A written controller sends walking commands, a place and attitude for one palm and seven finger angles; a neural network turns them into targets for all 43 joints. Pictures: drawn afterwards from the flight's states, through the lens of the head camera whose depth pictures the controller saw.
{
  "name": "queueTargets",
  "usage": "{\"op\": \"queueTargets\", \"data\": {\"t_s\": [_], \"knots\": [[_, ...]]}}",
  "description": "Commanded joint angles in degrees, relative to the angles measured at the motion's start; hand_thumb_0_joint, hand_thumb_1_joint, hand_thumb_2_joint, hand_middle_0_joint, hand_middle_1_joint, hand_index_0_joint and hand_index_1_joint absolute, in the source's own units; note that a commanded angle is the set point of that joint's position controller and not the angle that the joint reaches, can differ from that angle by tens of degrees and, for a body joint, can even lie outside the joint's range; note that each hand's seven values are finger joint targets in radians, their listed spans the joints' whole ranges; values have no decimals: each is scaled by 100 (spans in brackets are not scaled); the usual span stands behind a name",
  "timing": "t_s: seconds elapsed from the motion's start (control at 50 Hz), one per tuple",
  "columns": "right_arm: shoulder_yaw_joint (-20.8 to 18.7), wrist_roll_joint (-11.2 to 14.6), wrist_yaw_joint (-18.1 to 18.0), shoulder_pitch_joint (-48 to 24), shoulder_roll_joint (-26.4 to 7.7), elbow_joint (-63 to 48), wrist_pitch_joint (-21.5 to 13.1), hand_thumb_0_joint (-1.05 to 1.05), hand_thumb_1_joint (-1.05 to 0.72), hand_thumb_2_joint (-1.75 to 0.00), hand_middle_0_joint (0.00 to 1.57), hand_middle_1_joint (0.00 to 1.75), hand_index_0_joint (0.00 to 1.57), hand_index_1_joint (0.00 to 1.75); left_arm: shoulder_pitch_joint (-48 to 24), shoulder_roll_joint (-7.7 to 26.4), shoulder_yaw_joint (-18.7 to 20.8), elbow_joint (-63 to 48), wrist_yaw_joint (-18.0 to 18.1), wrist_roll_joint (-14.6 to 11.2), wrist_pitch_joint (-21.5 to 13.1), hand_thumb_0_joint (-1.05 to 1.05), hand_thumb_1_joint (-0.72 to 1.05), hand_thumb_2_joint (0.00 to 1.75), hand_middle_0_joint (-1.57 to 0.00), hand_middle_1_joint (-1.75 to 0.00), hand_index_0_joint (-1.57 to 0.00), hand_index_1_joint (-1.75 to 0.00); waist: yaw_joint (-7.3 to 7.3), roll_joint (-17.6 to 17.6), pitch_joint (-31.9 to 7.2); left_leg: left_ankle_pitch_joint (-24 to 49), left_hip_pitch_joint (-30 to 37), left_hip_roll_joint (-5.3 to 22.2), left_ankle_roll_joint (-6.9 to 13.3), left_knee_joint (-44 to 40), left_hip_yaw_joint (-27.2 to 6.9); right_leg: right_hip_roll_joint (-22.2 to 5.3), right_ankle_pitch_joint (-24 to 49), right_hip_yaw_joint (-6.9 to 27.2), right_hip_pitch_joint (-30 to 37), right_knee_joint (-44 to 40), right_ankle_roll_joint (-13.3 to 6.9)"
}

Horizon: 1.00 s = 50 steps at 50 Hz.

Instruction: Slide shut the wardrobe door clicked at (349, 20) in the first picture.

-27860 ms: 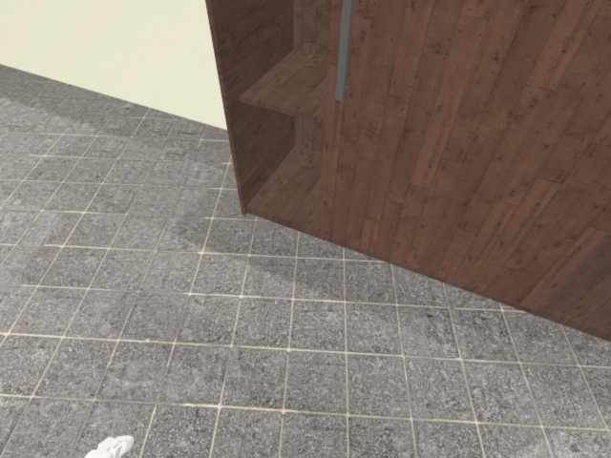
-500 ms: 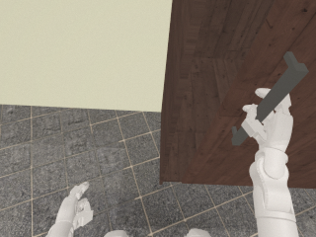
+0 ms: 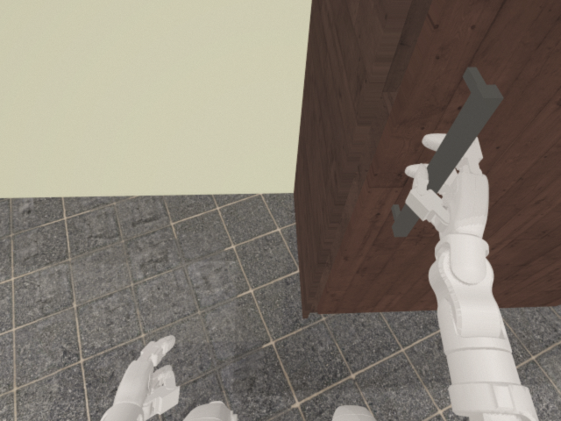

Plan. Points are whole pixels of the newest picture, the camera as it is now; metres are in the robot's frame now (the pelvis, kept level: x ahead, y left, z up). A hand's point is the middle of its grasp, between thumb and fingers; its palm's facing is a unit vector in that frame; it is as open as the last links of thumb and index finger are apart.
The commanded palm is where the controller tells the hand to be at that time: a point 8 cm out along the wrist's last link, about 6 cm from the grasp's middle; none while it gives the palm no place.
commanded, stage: step sideways, sliding the door along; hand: right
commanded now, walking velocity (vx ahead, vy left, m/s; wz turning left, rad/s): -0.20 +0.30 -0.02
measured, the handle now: (428, 169) +0.42 -0.23 +0.10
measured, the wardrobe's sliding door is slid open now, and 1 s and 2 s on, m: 0.03 0.00 0.00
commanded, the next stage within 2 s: stop walking and hold the door there in 0.36 s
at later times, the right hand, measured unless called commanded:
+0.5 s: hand (392, 190) +0.37 -0.16 +0.11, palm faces +0.41 +0.91 -0.09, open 6.4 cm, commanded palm +0.34 -0.19 +0.11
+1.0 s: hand (396, 192) +0.37 -0.17 +0.11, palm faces +0.37 +0.91 -0.17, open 6.0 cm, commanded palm +0.33 -0.18 +0.11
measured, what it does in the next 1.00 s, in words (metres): steps on the spot: left foot, then right foot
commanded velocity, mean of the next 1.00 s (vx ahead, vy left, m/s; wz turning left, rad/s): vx -0.10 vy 0.11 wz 0.01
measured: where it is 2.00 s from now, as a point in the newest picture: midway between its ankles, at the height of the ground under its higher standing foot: outside the picture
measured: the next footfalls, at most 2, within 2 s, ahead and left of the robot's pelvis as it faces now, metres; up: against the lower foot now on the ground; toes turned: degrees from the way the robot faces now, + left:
left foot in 0.04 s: +0.08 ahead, +0.18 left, +0.00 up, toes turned +4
right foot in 0.58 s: +0.02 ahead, -0.08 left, +0.00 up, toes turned -5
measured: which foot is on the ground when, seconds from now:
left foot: up 0.00-0.02, down 0.04-1.00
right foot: down 0.00-0.42, up 0.44-0.56, down 0.58-1.00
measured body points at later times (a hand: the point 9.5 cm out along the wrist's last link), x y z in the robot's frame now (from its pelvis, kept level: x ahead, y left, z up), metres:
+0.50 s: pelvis +0.01 +0.07 +0.00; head +0.09 +0.07 +0.44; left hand +0.20 +0.28 -0.12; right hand +0.35 -0.21 +0.11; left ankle +0.04 +0.17 -0.73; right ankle -0.03 -0.11 -0.71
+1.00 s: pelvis +0.00 +0.06 +0.01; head +0.03 +0.07 +0.46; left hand +0.14 +0.31 -0.10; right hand +0.34 -0.21 +0.12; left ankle +0.04 +0.18 -0.73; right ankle -0.01 -0.07 -0.73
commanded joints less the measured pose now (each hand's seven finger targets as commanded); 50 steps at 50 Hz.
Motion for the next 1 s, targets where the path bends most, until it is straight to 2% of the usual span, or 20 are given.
{"op": "queueTargets", "data": {"t_s": [0.0, 0.06, 0.1, 0.16, 0.2, 0.22, 0.26, 0.34, 0.4, 0.44, 0.46, 0.48, 0.54, 0.58, 0.68, 0.76, 0.8, 0.84, 0.9, 0.98], "knots": [[1578, -361, 658, -2274, 462, -2173, -806, 0, -90, -90, 45, 140, 45, 140, -383, 812, 265, -877, 25, -139, -279, 0, 90, 90, -20, -30, -20, -30, 778, -598, -2833, 2284, 973, 176, 29, -1399, 113, -429, 3518, -152, 1541, 448, -876], [1315, -327, 584, -1762, 156, -1606, -649, 0, -90, -90, 45, 140, 45, 140, -328, 701, 346, -719, 140, -204, -231, 0, 90, 90, -20, -30, -20, -30, 851, 1069, -2998, 5101, 1517, 986, 491, -847, -590, 346, 1289, -432, 452, 1131, -1042], [1325, -334, 603, -1956, 174, -1609, -646, 0, -90, -90, 45, 140, 45, 140, -498, 620, 308, -678, 234, -157, -186, 0, 90, 90, -20, -30, -20, -30, 755, 1444, -2936, 5817, 1688, 1330, 759, -804, -1113, 598, -835, -302, -234, 1462, -672], [1541, -234, 580, -2262, 452, -1961, -762, 0, -90, -90, 45, 140, 45, 140, -466, 631, 246, -580, 329, -75, -166, 0, 90, 90, -20, -30, -20, -30, 917, 722, -3068, 4716, 1207, 984, 319, -203, -405, 28, 1805, -225, 879, -242, -838], [1729, -195, 692, -2200, 783, -2074, -818, 0, -90, -90, 45, 140, 45, 140, -480, 863, 338, -745, 275, 14, -164, 0, 90, 90, -20, -30, -20, -30, 877, -529, -2967, 997, -301, 298, -100, 584, -81, -1384, 5426, 998, 2199, -396, -1512], [1803, -279, 713, -2102, 889, -1853, -807, 0, -90, -90, 45, 140, 45, 140, -489, 846, 318, -792, 197, 13, -128, 0, 90, 90, -20, -30, -20, -30, 826, -1019, -2716, -572, -748, 226, -67, 783, -247, -1674, 5826, 1047, 2442, -449, -1782], [1744, -363, 701, -2391, 816, -2050, -876, 0, -90, -90, 45, 140, 45, 140, -559, 764, 302, -781, 115, 79, -157, 0, 90, 90, -20, -30, -20, -30, 776, -1468, -2422, -635, -594, 278, 31, 348, -290, -1427, 5388, 492, 2094, -179, -1643], [1419, -358, 629, -2283, 388, -1990, -750, 0, -90, -90, 45, 140, 45, 140, -409, 807, 295, -914, 63, -168, -186, 0, 90, 90, -20, -30, -20, -30, 754, -404, -2842, 2542, 1171, 297, 55, -1302, -19, -431, 3384, -384, 1490, 656, -930], [1108, -332, 593, -1759, 6, -1234, -638, 0, -90, -90, 45, 140, 45, 140, -383, 728, 396, -786, 155, -220, -141, 0, 90, 90, -20, -30, -20, -30, 733, 1482, -2798, 5877, 1724, 1242, 730, -992, -1160, 664, -666, -536, -171, 1777, -615], [1165, -320, 578, -1881, 55, -1326, -646, 0, -90, -90, 45, 140, 45, 140, -345, 673, 302, -708, 199, -140, -114, 0, 90, 90, -20, -30, -20, -30, 641, 1264, -2813, 6189, 2007, 1588, 979, -940, -1478, 655, -1725, -167, -694, 1845, -686], [-2448, -366, 182, -1803, -3476, -832, -696, 0, -90, -90, 45, 140, 45, 140, -101, 936, 363, -371, 301, 1, -85, 0, 90, 90, -20, -30, -20, -30, 556, 979, -2762, 5803, 1718, 1639, 936, -884, -1464, 507, -1752, -269, -800, 1344, -694], [-1441, -293, 317, -1652, -2425, -928, -758, 0, -90, -90, 45, 140, 45, 140, -216, 745, 254, -365, 335, 27, -38, 0, 90, 90, -20, -30, -20, -30, 467, 865, -2799, 5989, 2066, 1585, 911, -682, -1157, 547, -1418, -260, -768, 804, -673], [-648, -172, 304, -1623, -1430, -1628, -791, 0, -90, -90, 45, 140, 45, 140, -443, 692, 125, -644, 442, -86, -96, 0, 90, 90, -20, -30, -20, -30, 741, 86, -3282, 4641, 1164, 913, 318, 34, -523, 146, 2265, -365, 1310, -796, -835], [-292, -166, 379, -1545, -1046, -2018, -830, 0, -90, -90, 45, 140, 45, 140, -469, 782, 148, -840, 307, -103, -199, 0, 90, 90, -20, -30, -20, -30, 589, -1102, -3212, 110, -440, 181, -30, 289, -172, -1109, 5925, 656, 2574, -459, -1547], [-411, -368, 309, -1377, -1268, -1690, -518, 0, -90, -90, 45, 140, 45, 140, -402, 971, 120, -765, 212, -97, -263, 0, 90, 90, -20, -30, -20, -30, 680, -1052, -2514, 755, 121, 56, 96, -841, 188, -548, 4797, -366, 2072, 44, -1257], [-775, -298, 249, -1300, -1674, -1212, -400, 0, -90, -90, 45, 140, 45, 140, -359, 842, 58, -766, 337, -104, -238, 0, 90, 90, -20, -30, -20, -30, 787, 490, -2884, 5460, 1938, 1096, 551, -1044, -861, 580, 982, -699, 206, 882, -737], [-693, -192, 266, -1096, -1489, -672, -324, 0, -90, -90, 45, 140, 45, 140, -262, 863, 69, -584, 383, -113, -180, 0, 90, 90, -20, -30, -20, -30, 719, 1045, -2785, 4904, 1883, 1402, 682, -1330, -1234, 808, -966, -270, -209, 705, -738], [-882, -186, 213, -1327, -1710, -687, -361, 0, -90, -90, 45, 140, 45, 140, -312, 850, -21, -477, 463, -71, -132, 0, 90, 90, -20, -30, -20, -30, 691, 689, -2696, 3714, 1739, 1281, 534, -1403, -1095, 726, -697, -169, -106, -130, -830], [-620, -178, 189, -1445, -1414, -744, -454, 0, -90, -90, 45, 140, 45, 140, -394, 967, 13, -489, 517, -38, -156, 0, 90, 90, -20, -30, -20, -30, 708, 11, -2763, 2570, 1082, 498, 132, -916, -417, 150, 2062, 89, 928, -791, -1021], [-699, -286, 173, -1282, -1551, -306, -478, 0, -90, -90, 45, 140, 45, 140, -373, 996, -21, -458, 512, -40, -62, 0, 90, 90, -20, -30, -20, -30, 672, -499, -2235, 1650, 904, 322, 78, -1085, -301, 124, 1337, -8, 343, -991, -1057]]}}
